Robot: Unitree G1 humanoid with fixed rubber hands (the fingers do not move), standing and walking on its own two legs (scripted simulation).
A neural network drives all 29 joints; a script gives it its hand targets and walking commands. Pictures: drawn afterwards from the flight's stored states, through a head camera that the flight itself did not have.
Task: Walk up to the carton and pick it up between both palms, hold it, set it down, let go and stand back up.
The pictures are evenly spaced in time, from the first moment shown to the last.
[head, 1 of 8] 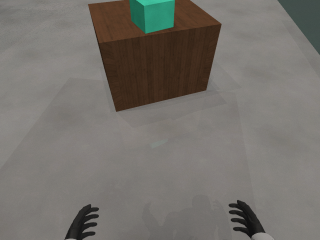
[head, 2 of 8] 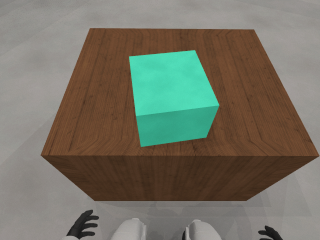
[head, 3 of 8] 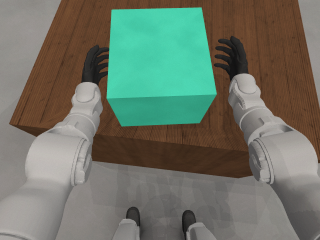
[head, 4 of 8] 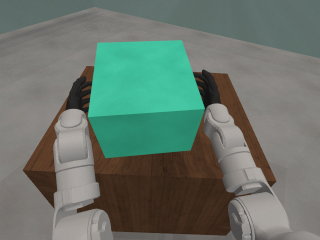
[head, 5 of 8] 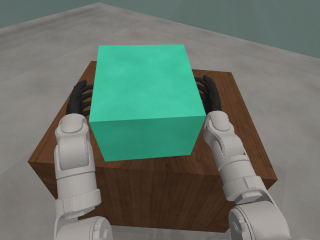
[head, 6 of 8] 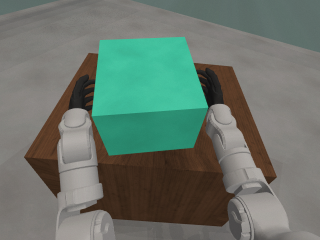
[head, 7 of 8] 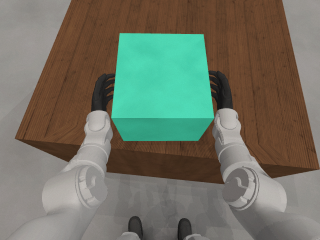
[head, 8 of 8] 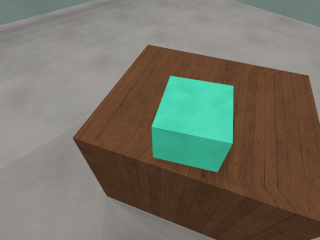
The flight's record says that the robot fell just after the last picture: no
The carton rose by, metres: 0.22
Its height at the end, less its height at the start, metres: +0.00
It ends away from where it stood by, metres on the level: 0.01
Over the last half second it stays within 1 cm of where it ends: yes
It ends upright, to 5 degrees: yes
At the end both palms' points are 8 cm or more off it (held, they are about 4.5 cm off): yes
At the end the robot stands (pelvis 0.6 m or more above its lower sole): yes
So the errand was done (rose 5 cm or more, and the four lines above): yes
